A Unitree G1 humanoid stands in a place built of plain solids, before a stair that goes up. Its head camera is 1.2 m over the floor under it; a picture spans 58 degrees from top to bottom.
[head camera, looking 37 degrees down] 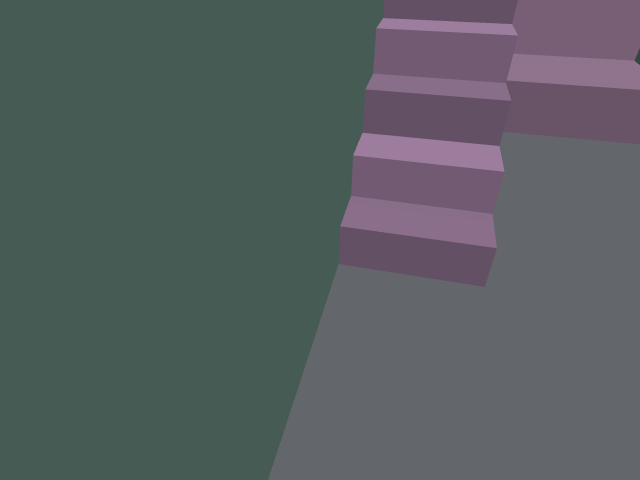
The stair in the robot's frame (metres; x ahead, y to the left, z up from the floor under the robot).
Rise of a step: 0.20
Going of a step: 0.24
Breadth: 0.60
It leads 14 degrees to the right of straight ahead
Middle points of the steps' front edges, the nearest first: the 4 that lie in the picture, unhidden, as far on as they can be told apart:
1.35 -0.37 0.20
1.58 -0.43 0.40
1.82 -0.49 0.59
2.05 -0.54 0.79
